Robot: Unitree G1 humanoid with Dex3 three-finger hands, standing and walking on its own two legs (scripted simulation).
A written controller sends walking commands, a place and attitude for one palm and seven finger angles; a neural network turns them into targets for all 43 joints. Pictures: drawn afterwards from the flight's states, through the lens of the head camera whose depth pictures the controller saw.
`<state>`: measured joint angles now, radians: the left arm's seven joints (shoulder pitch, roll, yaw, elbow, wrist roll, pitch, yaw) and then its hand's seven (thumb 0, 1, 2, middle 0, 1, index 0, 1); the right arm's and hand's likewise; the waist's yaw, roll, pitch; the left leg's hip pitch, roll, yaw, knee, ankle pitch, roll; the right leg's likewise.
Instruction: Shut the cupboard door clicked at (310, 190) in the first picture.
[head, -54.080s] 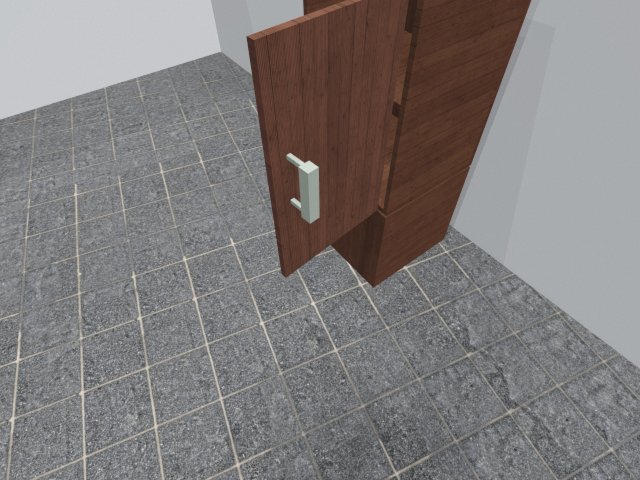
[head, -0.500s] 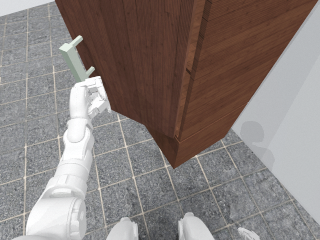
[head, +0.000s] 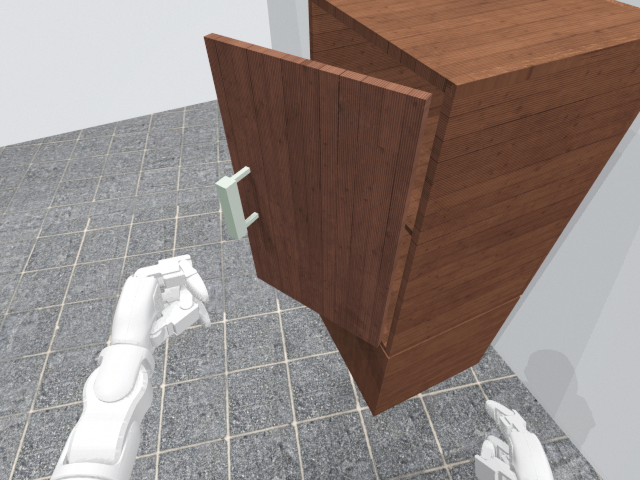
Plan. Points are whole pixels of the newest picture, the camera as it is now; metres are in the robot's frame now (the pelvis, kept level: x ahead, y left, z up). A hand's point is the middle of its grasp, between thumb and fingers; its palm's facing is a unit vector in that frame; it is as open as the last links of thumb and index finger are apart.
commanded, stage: draw the hand back to the body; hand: left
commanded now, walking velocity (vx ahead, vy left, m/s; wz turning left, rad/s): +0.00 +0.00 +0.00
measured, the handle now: (240, 202) +0.60 +0.19 -0.02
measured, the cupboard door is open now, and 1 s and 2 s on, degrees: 31 31 31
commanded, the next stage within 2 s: step back with the hand held close in 0.92 s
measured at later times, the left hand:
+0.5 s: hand (40, 338) +0.21 +0.27 +0.17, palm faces +0.44 -0.81 -0.39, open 5.8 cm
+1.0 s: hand (34, 338) +0.20 +0.25 +0.19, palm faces +0.47 -0.78 -0.41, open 7.4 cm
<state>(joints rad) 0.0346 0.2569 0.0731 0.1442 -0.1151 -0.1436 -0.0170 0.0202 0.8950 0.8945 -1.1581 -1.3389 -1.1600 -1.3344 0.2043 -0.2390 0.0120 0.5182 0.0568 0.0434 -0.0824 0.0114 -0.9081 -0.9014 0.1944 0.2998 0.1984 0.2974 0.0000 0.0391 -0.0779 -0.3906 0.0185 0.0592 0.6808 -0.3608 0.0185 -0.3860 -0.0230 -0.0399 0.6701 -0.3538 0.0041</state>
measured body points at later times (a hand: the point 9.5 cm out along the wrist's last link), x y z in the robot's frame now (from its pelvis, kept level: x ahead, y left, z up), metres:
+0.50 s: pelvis +0.02 +0.00 +0.02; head +0.00 -0.02 +0.47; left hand +0.18 +0.31 +0.19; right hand +0.20 -0.20 -0.07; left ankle -0.01 +0.11 -0.72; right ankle -0.01 -0.12 -0.72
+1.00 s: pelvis +0.01 -0.01 +0.02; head -0.01 -0.04 +0.47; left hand +0.17 +0.29 +0.21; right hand +0.20 -0.23 -0.07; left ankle -0.01 +0.11 -0.72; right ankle -0.01 -0.12 -0.72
